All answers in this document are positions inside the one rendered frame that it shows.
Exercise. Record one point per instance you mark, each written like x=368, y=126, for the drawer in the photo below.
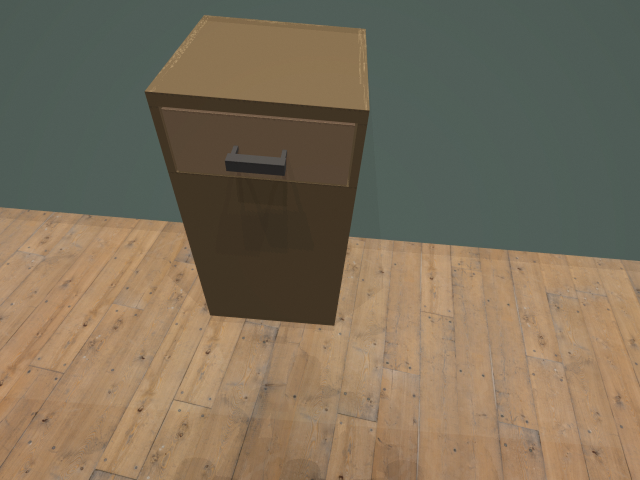
x=317, y=150

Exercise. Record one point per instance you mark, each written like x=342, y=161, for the cabinet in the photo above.
x=267, y=249

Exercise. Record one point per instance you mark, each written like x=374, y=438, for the handle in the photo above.
x=255, y=164

